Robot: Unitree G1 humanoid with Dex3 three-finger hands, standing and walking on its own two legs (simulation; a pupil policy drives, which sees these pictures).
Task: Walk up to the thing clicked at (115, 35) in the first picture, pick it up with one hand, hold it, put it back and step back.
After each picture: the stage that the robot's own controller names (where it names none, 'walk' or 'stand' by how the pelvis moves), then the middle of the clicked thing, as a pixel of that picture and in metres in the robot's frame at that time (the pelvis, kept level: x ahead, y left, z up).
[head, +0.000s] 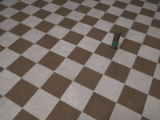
stand; (115, 39) +1.39 -0.41 -0.66
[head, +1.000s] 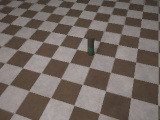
walk; (90, 45) +1.31 -0.02 -0.62
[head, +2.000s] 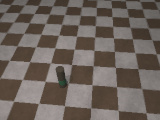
walk; (61, 77) +0.82 +0.22 -0.65
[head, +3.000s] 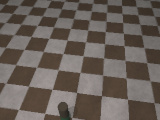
walk; (64, 113) +0.50 +0.16 -0.64
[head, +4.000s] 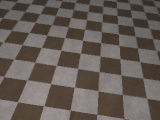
stand; out of the picture +0.35 +0.13 -0.65
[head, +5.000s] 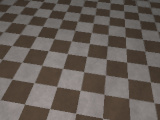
stand; out of the picture +0.35 +0.12 -0.66
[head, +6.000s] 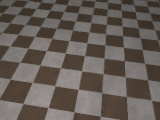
stand; out of the picture +0.37 +0.14 -0.66
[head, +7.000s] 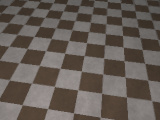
stand; out of the picture +0.35 +0.14 -0.66
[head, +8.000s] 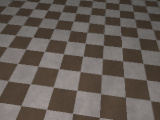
go down; out of the picture +0.35 +0.15 -0.66
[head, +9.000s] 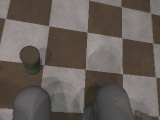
go down; (31, 62) +0.43 +0.16 -0.30
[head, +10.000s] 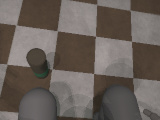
go down; (39, 66) +0.44 +0.16 -0.27
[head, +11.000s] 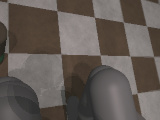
close in; out of the picture +0.44 +0.19 -0.17
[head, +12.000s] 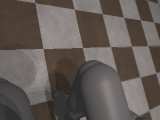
close; out of the picture +0.45 +0.21 -0.16
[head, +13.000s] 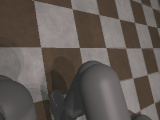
lift; out of the picture +0.43 +0.21 -0.17
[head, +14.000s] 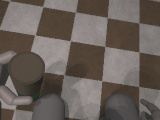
lift; (28, 83) +0.32 +0.17 -0.01
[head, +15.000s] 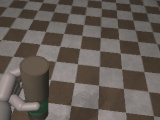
hold; (36, 93) +0.30 +0.14 +0.05
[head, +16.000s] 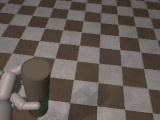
hold; (37, 92) +0.31 +0.15 +0.04
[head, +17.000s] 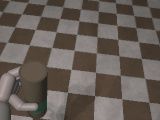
crouch; (35, 94) +0.31 +0.15 +0.01
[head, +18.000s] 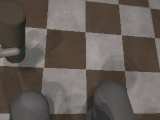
lower; (12, 38) +0.47 +0.16 -0.04
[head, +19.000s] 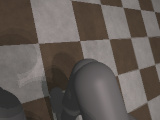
lower; out of the picture +0.47 +0.23 -0.17
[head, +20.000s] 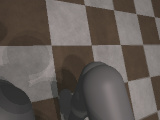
lower; out of the picture +0.43 +0.21 -0.17
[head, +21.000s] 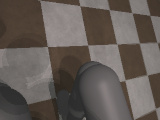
lower; out of the picture +0.45 +0.20 -0.16
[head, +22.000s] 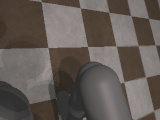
lower; out of the picture +0.45 +0.20 -0.15
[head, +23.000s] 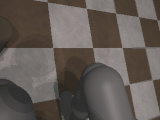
draw back; out of the picture +0.43 +0.18 -0.17
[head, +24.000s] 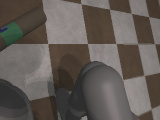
rise; (16, 29) +0.52 +0.07 -0.27
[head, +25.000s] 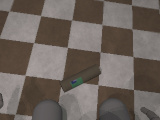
walk; (80, 77) +0.47 -0.02 -0.47
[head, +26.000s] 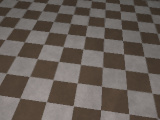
stand; out of the picture +0.38 -0.05 -0.68
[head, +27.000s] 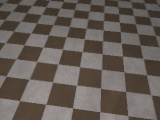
stand; out of the picture +0.37 -0.05 -0.69
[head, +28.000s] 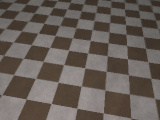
stand; out of the picture +0.36 -0.07 -0.73
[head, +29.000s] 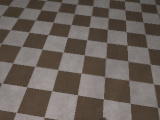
walk; out of the picture +0.37 -0.10 -0.73
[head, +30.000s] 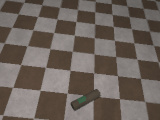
walk; (85, 99) +0.56 -0.10 -0.73
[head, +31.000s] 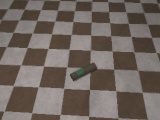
walk; (83, 71) +0.86 +0.05 -0.72
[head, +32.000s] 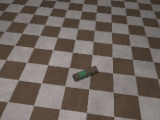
stand; (85, 73) +0.96 -0.05 -0.73
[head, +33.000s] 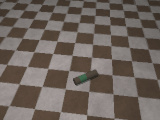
stand; (85, 77) +0.96 -0.04 -0.75
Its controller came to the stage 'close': yes
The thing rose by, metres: 0.69
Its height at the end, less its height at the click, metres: -0.09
